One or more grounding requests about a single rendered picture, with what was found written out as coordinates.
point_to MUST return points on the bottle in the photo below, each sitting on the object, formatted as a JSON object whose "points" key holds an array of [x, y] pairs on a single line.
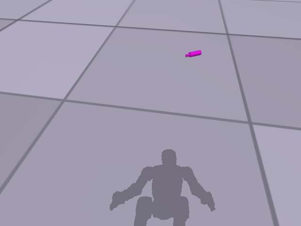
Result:
{"points": [[194, 53]]}

